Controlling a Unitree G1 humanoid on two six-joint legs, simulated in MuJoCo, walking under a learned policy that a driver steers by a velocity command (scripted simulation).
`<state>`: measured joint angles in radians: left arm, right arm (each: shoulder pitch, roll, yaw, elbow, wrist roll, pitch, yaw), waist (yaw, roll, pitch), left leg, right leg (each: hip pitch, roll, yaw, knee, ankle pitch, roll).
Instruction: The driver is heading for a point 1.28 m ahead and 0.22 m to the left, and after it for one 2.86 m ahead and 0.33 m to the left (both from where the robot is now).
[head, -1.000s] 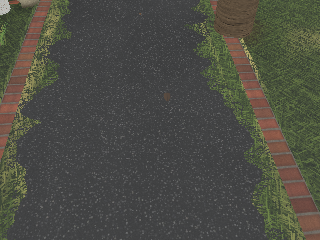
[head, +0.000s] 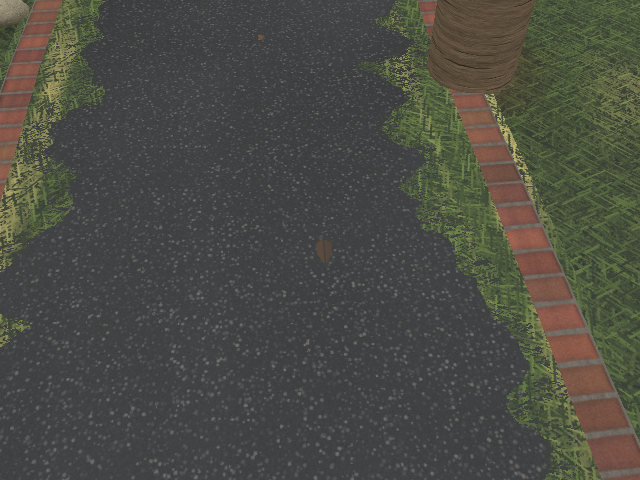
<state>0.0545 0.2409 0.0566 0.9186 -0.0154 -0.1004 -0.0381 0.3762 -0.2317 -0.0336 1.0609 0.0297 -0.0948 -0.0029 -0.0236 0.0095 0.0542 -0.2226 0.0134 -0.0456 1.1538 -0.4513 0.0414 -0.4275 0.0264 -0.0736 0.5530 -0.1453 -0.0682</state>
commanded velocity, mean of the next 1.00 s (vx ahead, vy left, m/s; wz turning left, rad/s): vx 0.50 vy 0.00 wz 0.00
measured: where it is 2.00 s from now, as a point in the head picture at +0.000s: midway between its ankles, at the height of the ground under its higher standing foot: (325, 289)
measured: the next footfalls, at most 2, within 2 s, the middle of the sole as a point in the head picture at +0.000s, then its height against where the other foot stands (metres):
left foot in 0.46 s outside the picture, level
right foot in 1.00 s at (369, 343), level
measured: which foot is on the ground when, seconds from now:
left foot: up 0.00-0.44, down 0.46-1.00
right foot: down 0.00-0.46, up 0.48-0.98, down 1.00-1.00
